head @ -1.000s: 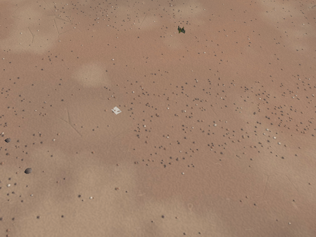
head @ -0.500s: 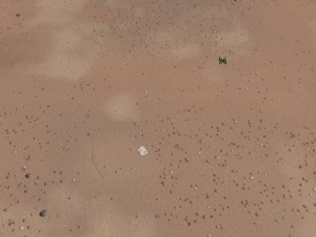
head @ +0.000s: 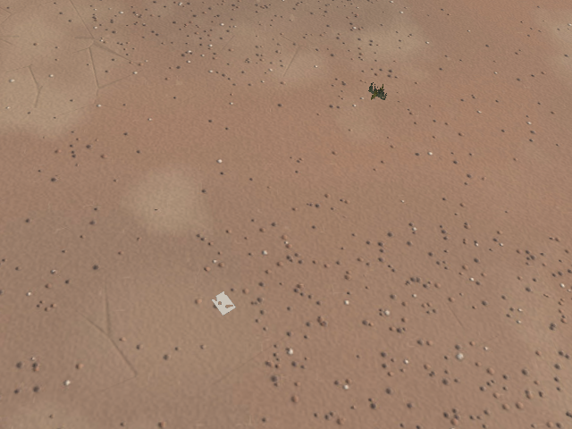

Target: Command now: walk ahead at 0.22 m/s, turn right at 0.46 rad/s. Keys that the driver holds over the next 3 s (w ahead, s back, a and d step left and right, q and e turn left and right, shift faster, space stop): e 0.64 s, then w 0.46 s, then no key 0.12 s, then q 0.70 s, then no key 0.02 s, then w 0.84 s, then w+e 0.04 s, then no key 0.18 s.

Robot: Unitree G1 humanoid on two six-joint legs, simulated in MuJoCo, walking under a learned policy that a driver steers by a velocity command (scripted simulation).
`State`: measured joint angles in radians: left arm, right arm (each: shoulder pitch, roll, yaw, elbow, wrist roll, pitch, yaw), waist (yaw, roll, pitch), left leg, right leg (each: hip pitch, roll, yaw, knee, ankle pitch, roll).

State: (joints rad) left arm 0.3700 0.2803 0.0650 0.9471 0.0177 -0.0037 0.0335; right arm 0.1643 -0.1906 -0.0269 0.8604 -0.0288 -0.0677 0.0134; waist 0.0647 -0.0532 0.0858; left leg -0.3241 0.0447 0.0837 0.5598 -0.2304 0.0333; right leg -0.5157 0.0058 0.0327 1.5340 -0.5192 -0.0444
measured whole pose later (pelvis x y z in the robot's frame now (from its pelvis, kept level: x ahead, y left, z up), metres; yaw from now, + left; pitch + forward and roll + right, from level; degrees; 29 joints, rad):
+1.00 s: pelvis +0.14 +0.02 +0.02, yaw -28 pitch +1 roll -1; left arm 0.22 0.29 0.08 0.85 0.04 0.01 -0.05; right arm 0.41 -0.25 -0.06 0.92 -0.02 -0.04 0.00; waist -0.04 -0.04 -0.05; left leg -0.07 -0.02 -0.02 0.27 -0.23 0.04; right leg -0.56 0.05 0.11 0.97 -0.16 0.00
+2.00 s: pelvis +0.28 -0.07 +0.01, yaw -6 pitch +1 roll -1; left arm 0.17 0.27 0.06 0.85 0.03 0.05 0.02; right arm 0.19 -0.27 -0.07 0.82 -0.01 0.03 0.00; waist 0.00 -0.03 0.06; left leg -0.26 -0.09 -0.05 0.42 -0.17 0.09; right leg -0.47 -0.03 0.02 0.98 -0.39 0.04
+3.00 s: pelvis +0.65 -0.09 +0.01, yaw -4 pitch -1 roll +0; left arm 0.19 0.23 0.05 0.95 0.03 -0.03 -0.01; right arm 0.34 -0.20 -0.02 1.02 -0.01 -0.09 0.00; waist -0.01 -0.03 0.07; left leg -0.08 -0.07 0.10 0.28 -0.19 0.10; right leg -0.58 -0.06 0.00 0.94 -0.19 -0.04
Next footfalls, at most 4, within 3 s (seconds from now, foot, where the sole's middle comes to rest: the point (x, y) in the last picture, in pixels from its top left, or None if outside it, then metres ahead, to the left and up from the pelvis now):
0.28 right None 0.20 -0.09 -0.77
0.76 left None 0.18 0.11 -0.77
1.22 right None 0.25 -0.19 -0.77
1.74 left None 0.35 -0.02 -0.77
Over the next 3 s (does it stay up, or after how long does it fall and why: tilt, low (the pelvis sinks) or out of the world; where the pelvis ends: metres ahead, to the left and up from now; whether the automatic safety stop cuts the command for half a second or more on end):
stays up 0.65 -0.09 0.01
